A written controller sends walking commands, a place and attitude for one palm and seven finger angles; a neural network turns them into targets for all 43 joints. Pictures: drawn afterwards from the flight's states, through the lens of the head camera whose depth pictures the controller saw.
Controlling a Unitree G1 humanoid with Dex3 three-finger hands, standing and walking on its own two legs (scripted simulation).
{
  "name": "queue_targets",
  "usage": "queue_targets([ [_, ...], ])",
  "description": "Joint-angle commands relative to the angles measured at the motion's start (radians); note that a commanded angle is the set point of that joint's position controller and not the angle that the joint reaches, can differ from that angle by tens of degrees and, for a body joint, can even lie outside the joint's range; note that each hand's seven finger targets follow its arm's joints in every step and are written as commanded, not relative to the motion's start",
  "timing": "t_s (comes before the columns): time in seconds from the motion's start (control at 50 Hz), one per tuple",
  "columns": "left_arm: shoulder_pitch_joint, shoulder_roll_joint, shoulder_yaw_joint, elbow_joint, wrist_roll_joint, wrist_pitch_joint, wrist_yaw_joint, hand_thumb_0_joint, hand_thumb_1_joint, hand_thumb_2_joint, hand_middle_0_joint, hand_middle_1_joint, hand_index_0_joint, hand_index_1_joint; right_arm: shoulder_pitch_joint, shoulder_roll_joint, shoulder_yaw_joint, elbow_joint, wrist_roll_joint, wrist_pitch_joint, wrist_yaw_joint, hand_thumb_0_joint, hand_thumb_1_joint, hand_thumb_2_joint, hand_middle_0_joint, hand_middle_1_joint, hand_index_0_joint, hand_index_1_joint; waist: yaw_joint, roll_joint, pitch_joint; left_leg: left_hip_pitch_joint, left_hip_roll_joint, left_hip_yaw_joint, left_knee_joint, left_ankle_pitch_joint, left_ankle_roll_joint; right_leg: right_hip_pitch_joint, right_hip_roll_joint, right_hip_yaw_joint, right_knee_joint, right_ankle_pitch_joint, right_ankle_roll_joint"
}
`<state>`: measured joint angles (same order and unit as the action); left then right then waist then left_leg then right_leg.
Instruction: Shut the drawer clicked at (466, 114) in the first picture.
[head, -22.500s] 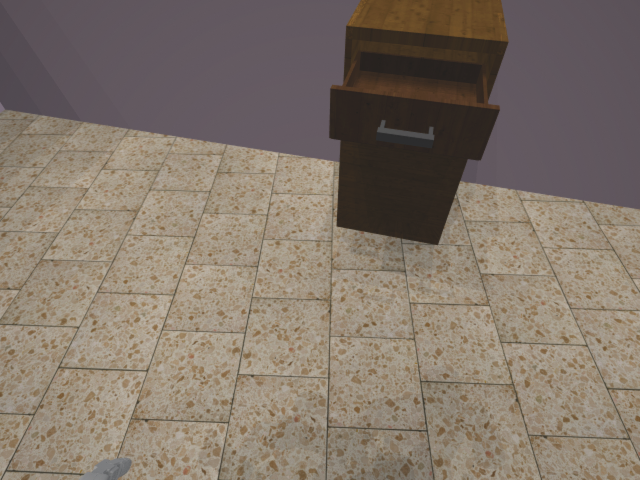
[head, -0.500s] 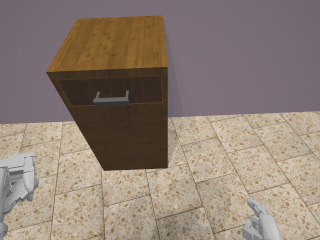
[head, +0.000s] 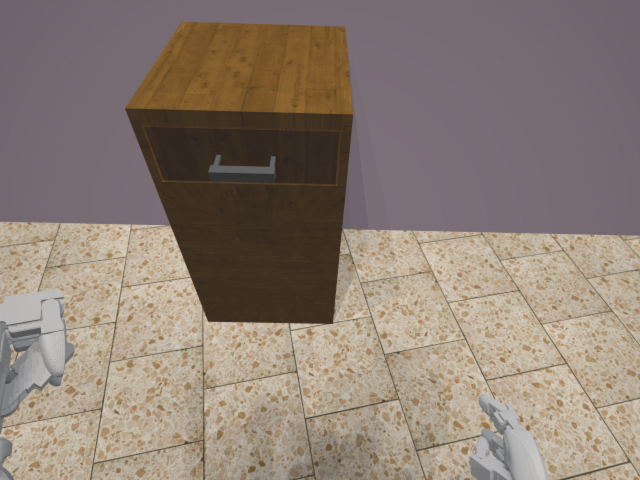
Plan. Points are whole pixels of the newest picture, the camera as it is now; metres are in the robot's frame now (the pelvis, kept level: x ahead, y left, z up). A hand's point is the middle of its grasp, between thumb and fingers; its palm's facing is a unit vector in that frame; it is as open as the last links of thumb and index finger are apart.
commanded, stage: step back with the hand held close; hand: left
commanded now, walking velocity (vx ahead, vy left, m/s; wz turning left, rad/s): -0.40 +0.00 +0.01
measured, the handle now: (244, 167) +0.70 +0.21 -0.04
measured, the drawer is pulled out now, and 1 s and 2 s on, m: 0.00 0.00 0.00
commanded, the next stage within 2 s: stop stepping back and stand still in 0.58 s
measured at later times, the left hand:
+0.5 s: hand (16, 443) +0.12 +0.23 +0.17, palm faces +0.29 -0.82 -0.49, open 3.3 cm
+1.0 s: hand out of the picture -0.01 +0.29 +0.19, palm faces +0.37 -0.83 -0.42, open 3.3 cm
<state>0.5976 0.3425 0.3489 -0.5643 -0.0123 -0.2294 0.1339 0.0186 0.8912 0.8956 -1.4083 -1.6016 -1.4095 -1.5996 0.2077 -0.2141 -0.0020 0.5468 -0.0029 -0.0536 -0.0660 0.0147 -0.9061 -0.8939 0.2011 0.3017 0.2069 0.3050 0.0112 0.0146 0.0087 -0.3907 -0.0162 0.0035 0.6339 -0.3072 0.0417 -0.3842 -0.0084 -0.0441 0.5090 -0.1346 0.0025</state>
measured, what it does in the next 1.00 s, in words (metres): walks backwards: right foot, then right foot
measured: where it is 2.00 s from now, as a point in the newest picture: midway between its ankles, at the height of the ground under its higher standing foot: outside the picture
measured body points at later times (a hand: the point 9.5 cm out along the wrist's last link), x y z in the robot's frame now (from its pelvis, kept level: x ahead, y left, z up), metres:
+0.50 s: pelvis -0.07 +0.00 +0.00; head -0.03 +0.03 +0.44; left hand +0.10 +0.28 +0.19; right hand +0.11 -0.24 -0.07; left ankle +0.05 +0.10 -0.72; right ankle -0.01 -0.13 -0.73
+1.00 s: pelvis -0.17 +0.05 -0.01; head -0.18 +0.09 +0.44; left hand -0.04 +0.33 +0.21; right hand +0.02 -0.16 -0.08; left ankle -0.06 +0.11 -0.71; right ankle -0.28 -0.08 -0.73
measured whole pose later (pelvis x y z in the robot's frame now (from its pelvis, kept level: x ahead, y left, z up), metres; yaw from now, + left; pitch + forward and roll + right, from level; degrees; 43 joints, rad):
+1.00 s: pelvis -0.17 +0.05 -0.01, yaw +1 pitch +1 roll -5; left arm 0.64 0.47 0.40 -0.76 -0.07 -0.23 0.11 0.02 0.89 0.90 -1.41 -1.60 -1.41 -1.60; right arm 0.18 -0.16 0.02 0.65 -0.01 -0.11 -0.04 0.01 -0.90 -0.89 0.20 0.30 0.21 0.31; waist 0.05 -0.02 -0.03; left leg -0.61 0.01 0.03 0.85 -0.28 -0.03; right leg -0.08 0.06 -0.05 0.51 -0.44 -0.02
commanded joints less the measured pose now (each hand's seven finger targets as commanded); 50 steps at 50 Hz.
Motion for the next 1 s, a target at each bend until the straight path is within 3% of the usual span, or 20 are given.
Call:
queue_targets([
  [0.0,-0.047,0.195,0.12,-0.23,-0.016,-0.078,0.044,0.0,0.9,0.9,-1.4,-1.6,-1.4,-1.6,-0.07,-0.122,-0.05,-0.133,-0.006,-0.053,-0.016,0.0,-0.9,-0.9,0.2,0.3,0.2,0.3,-0.04,-0.039,-0.059,0.042,0.032,-0.073,-0.091,-0.134,-0.004,-0.059,-0.126,0.172,-0.225,-0.384,-0.047],
  [0.1,0.007,0.213,0.188,-0.238,0.008,-0.097,0.05,0.0,0.9,0.9,-1.4,-1.6,-1.4,-1.6,-0.106,-0.146,-0.06,-0.153,0.004,-0.061,-0.027,0.0,-0.9,-0.9,0.2,0.3,0.2,0.3,-0.019,0.204,-0.087,-0.434,0.213,-0.283,-0.458,-0.371,0.082,0.414,0.062,0.058,0.206,-0.094,0.021],
  [0.2,0.046,0.211,0.211,-0.202,0.022,-0.116,0.029,0.0,0.9,0.9,-1.4,-1.6,-1.4,-1.6,-0.109,-0.141,-0.077,-0.161,0.004,-0.089,-0.02,0.0,-0.9,-0.9,0.2,0.3,0.2,0.3,-0.014,0.088,-0.074,-0.519,0.191,-0.228,-0.349,-0.352,0.097,0.482,0.059,0.126,0.191,0.024,0.017],
  [0.24,0.062,0.199,0.194,-0.206,0.005,-0.128,0.016,0.0,0.9,0.9,-1.4,-1.6,-1.4,-1.6,-0.08,-0.14,-0.074,-0.13,-0.004,-0.093,-0.012,0.0,-0.9,-0.9,0.2,0.3,0.2,0.3,-0.028,0.047,-0.059,-0.364,0.132,-0.18,-0.266,-0.197,0.06,0.332,0.016,0.178,0.073,0.113,-0.013],
  [0.3,0.065,0.206,0.163,-0.258,-0.029,-0.139,0.012,0.0,0.9,0.9,-1.4,-1.6,-1.4,-1.6,-0.06,-0.126,-0.073,-0.092,-0.002,-0.101,-0.002,0.0,-0.9,-0.9,0.2,0.3,0.2,0.3,-0.038,-0.001,-0.233,0.039,0.082,-0.084,-0.137,0.267,0.0,0.149,-0.036,0.18,0.006,0.279,-0.014],
  [0.42,0.062,0.252,0.202,-0.287,-0.029,-0.145,0.023,0.0,0.9,0.9,-1.4,-1.6,-1.4,-1.6,-0.08,-0.125,-0.079,-0.108,0.002,-0.084,-0.009,0.0,-0.9,-0.9,0.2,0.3,0.2,0.3,-0.045,-0.014,-0.158,0.014,0.051,-0.085,-0.068,-0.111,-0.004,-0.001,-0.076,0.251,-0.143,-0.168,-0.046],
  [0.48,0.014,0.253,0.194,-0.258,-0.033,-0.145,0.042,0.0,0.9,0.9,-1.4,-1.6,-1.4,-1.6,-0.075,-0.114,-0.083,-0.083,-0.005,-0.066,-0.009,0.0,-0.9,-0.9,0.2,0.3,0.2,0.3,-0.052,-0.071,-0.102,0.177,0.014,-0.067,0.121,-0.062,-0.043,-0.268,-0.178,0.303,-0.278,-0.376,-0.108],
  [0.52,0.014,0.229,0.181,-0.205,-0.031,-0.138,0.045,0.0,0.9,0.9,-1.4,-1.6,-1.4,-1.6,-0.075,-0.099,-0.075,-0.076,-0.005,-0.053,-0.011,0.0,-0.9,-0.9,0.2,0.3,0.2,0.3,-0.058,-0.101,-0.08,0.202,0.03,-0.082,0.062,-0.026,-0.034,-0.296,-0.145,0.228,-0.234,-0.32,-0.082],
  [0.56,-0.003,0.218,0.167,-0.204,-0.034,-0.142,0.039,0.0,0.9,0.9,-1.4,-1.6,-1.4,-1.6,-0.082,-0.117,-0.072,-0.087,0.0,-0.057,-0.017,0.0,-0.9,-0.9,0.2,0.3,0.2,0.3,-0.06,0.009,-0.043,0.126,0.097,-0.18,-0.124,-0.13,-0.004,-0.267,-0.04,0.145,-0.121,-0.357,-0.035],
  [0.6,0.002,0.208,0.183,-0.228,-0.022,-0.143,0.03,0.0,0.9,0.9,-1.4,-1.6,-1.4,-1.6,-0.109,-0.156,-0.071,-0.11,-0.012,-0.09,-0.027,0.0,-0.9,-0.9,0.2,0.3,0.2,0.3,-0.04,0.314,-0.073,-0.269,0.317,-0.47,-0.569,-0.522,0.087,0.128,0.143,0.055,0.36,-0.287,0.016],
  [0.62,-0.031,0.21,0.177,-0.236,-0.008,-0.134,0.024,0.0,0.9,0.9,-1.4,-1.6,-1.4,-1.6,-0.114,-0.139,-0.068,-0.11,-0.019,-0.099,-0.026,0.0,-0.9,-0.9,0.2,0.3,0.2,0.3,-0.031,0.314,-0.088,-0.39,0.371,-0.503,-0.622,-0.551,0.113,0.228,0.151,0.088,0.603,-0.297,0.014],
  [0.7,0.012,0.223,0.18,-0.295,-0.026,-0.125,0.016,0.0,0.9,0.9,-1.4,-1.6,-1.4,-1.6,-0.109,-0.117,-0.081,-0.109,-0.014,-0.128,0.008,0.0,-0.9,-0.9,0.2,0.3,0.2,0.3,0.007,0.133,-0.198,-0.063,0.295,-0.268,-0.498,-0.336,0.048,0.098,0.128,0.041,0.607,-0.366,0.008],
  [0.82,0.067,0.236,0.151,-0.406,-0.058,-0.068,0.014,0.0,0.9,0.9,-1.4,-1.6,-1.4,-1.6,-0.056,-0.074,-0.045,-0.075,-0.019,-0.131,0.021,0.0,-0.9,-0.9,0.2,0.3,0.2,0.3,0.005,0.295,-0.264,0.269,0.145,-0.024,-0.493,-0.115,-0.163,0.183,0.153,-0.12,-0.039,-0.495,-0.051],
  [0.84,0.058,0.248,0.159,-0.405,-0.058,-0.061,0.015,0.0,0.9,0.9,-1.4,-1.6,-1.4,-1.6,-0.054,-0.075,-0.043,-0.065,-0.021,-0.13,0.02,0.0,-0.9,-0.9,0.2,0.3,0.2,0.3,0.005,0.229,-0.245,0.299,0.093,0.058,-0.329,-0.003,-0.162,0.152,0.091,-0.072,-0.223,-0.441,-0.081],
  [0.86,0.048,0.268,0.177,-0.387,-0.051,-0.054,0.019,0.0,0.9,0.9,-1.4,-1.6,-1.4,-1.6,-0.03,-0.08,-0.045,-0.039,-0.014,-0.119,0.019,0.0,-0.9,-0.9,0.2,0.3,0.2,0.3,-0.011,0.021,-0.215,0.366,0.036,0.099,-0.021,0.05,-0.129,-0.025,-0.059,0.077,-0.339,-0.36,-0.127],
  [0.88,0.014,0.276,0.192,-0.397,-0.06,-0.044,0.027,0.0,0.9,0.9,-1.4,-1.6,-1.4,-1.6,-0.025,-0.081,-0.046,-0.011,-0.013,-0.105,0.016,0.0,-0.9,-0.9,0.2,0.3,0.2,0.3,-0.016,-0.122,-0.162,0.346,0.02,0.029,0.225,0.052,-0.093,-0.184,-0.205,0.214,-0.375,-0.278,-0.188],
  [0.9,-0.037,0.3,0.202,-0.432,-0.069,-0.048,0.026,0.0,0.9,0.9,-1.4,-1.6,-1.4,-1.6,-0.051,-0.079,-0.046,-0.019,-0.015,-0.1,0.015,0.0,-0.9,-0.9,0.2,0.3,0.2,0.3,-0.019,-0.165,-0.138,0.24,0.022,-0.001,0.418,0.011,-0.077,-0.167,-0.278,0.2,-0.344,-0.138,-0.24],
  [0.92,-0.089,0.353,0.264,-0.437,-0.074,-0.049,0.036,0.0,0.9,0.9,-1.4,-1.6,-1.4,-1.6,-0.074,-0.076,-0.031,-0.046,-0.02,-0.103,0.018,0.0,-0.9,-0.9,0.2,0.3,0.2,0.3,-0.022,-0.138,-0.143,0.127,0.055,-0.041,0.515,-0.015,-0.074,-0.096,-0.324,0.181,-0.28,0.01,-0.261],
  [0.94,-0.109,0.304,0.226,-0.295,-0.077,-0.041,0.019,0.0,0.9,0.9,-1.4,-1.6,-1.4,-1.6,-0.071,-0.056,-0.022,-0.053,-0.012,-0.11,0.019,0.0,-0.9,-0.9,0.2,0.3,0.2,0.3,-0.02,-0.24,-0.113,0.073,0.086,-0.087,0.48,-0.046,-0.067,-0.073,-0.333,0.215,-0.266,-0.145,-0.234],
  [0.98,-0.15,0.194,0.135,-0.183,-0.061,0.005,-0.001,0.0,0.9,0.9,-1.4,-1.6,-1.4,-1.6,-0.117,-0.089,-0.04,-0.071,0.025,-0.11,-0.006,0.0,-0.9,-0.9,0.2,0.3,0.2,0.3,-0.048,-0.227,0.07,0.115,0.104,-0.082,0.113,0.028,-0.039,-0.095,-0.219,0.154,-0.134,-0.086,-0.129],
])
